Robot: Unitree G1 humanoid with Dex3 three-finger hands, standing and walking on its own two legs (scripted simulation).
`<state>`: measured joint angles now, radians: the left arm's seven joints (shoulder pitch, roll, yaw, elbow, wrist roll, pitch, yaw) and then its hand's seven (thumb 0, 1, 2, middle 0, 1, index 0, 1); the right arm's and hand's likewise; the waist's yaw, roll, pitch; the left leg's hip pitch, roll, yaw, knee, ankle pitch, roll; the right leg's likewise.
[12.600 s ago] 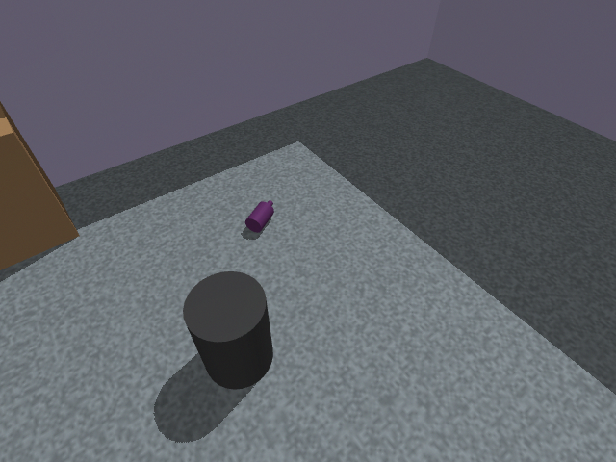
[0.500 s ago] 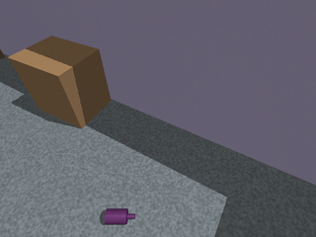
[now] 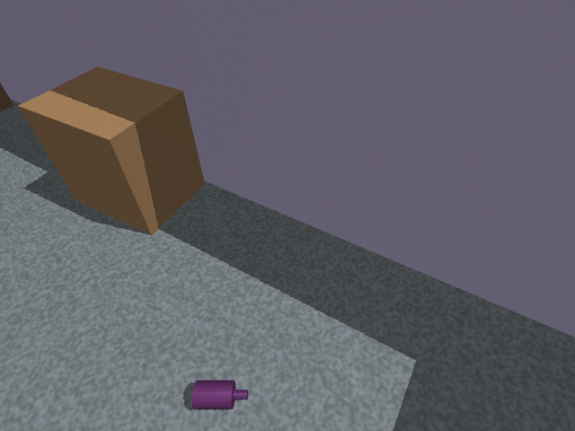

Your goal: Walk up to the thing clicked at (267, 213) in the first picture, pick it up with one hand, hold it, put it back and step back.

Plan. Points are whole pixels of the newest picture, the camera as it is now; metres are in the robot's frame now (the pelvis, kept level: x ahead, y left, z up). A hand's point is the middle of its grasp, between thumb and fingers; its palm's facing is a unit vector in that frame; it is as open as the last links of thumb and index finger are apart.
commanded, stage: stand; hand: left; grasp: from above
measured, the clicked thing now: (221, 394) +0.42 +0.22 -0.74
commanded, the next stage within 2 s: rise first in 1.22 s
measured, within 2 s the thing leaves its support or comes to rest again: neither
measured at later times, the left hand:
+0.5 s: hand out of the picture +0.07 +0.25 -0.16, palm faces -0.03 -0.93 -0.36, open 7.4 cm
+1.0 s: hand out of the picture +0.08 +0.25 -0.16, palm faces -0.03 -0.93 -0.36, open 7.4 cm
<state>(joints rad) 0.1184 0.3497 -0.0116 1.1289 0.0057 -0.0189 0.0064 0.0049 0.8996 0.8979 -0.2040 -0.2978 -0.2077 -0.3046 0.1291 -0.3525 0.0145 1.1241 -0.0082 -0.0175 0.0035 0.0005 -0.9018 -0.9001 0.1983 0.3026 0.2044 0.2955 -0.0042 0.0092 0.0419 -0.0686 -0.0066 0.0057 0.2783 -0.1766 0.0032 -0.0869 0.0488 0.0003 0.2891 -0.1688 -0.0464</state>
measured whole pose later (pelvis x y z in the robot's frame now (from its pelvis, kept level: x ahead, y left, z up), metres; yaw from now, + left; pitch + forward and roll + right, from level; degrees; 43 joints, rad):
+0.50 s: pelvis +0.00 +0.00 +0.00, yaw +0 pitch -2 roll +0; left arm 0.12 0.34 -0.01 1.13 0.01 -0.02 0.01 0.00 0.90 0.90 -0.20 -0.30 -0.21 -0.30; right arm 0.13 -0.35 0.01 1.13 -0.01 -0.02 0.00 0.00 -0.90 -0.90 0.20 0.30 0.20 0.30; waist 0.00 0.01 0.04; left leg -0.07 0.00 0.00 0.28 -0.18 0.00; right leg -0.09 0.05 0.00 0.29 -0.17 -0.05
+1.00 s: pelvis +0.01 +0.00 +0.00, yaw +0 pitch -2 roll +0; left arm 0.12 0.35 -0.01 1.13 0.01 -0.02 0.01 0.00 0.90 0.90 -0.20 -0.30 -0.21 -0.30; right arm 0.13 -0.35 0.02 1.12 -0.01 -0.01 0.00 0.00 -0.90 -0.90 0.20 0.30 0.20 0.30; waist -0.01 0.01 0.04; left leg -0.07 0.00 0.00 0.28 -0.19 0.00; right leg -0.08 0.05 0.00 0.28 -0.18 -0.05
